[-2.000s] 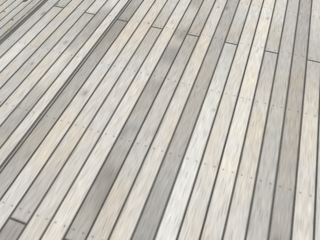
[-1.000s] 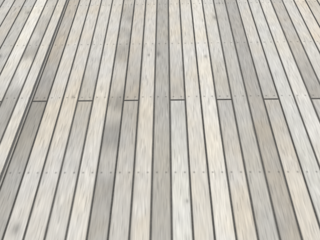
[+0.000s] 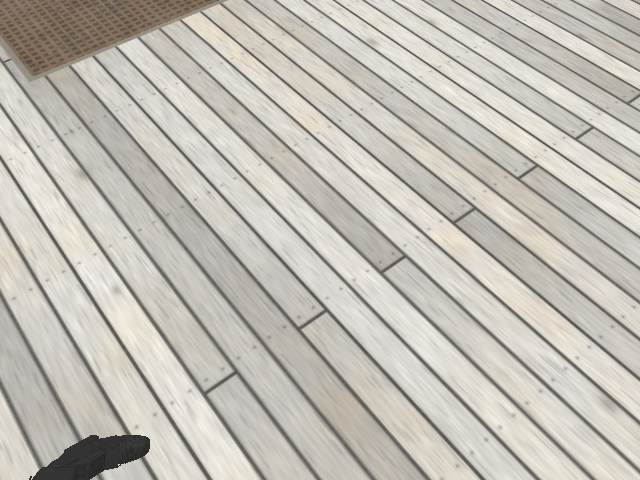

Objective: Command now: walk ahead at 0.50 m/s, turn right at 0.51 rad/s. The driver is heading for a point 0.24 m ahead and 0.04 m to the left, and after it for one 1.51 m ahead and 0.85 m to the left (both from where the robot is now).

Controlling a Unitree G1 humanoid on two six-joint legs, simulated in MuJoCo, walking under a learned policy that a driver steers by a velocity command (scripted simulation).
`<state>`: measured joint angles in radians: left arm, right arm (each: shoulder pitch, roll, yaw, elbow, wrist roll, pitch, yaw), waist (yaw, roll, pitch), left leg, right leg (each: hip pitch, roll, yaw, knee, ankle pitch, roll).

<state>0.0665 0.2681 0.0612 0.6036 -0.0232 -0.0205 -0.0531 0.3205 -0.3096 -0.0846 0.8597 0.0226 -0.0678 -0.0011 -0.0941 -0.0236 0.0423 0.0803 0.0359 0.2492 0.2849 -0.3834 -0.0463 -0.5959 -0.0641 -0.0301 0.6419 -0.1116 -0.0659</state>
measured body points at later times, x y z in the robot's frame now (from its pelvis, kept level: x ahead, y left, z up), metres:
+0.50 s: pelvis +0.27 -0.01 +0.01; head +0.30 -0.01 +0.45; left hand +0.30 +0.27 -0.11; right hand +0.47 -0.24 -0.10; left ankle +0.44 +0.15 -0.69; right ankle +0.15 -0.11 -0.73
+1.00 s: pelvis +0.56 +0.06 +0.01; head +0.59 +0.08 +0.46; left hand +0.68 +0.37 -0.07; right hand +0.74 -0.19 -0.09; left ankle +0.45 +0.12 -0.73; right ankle +0.77 -0.02 -0.70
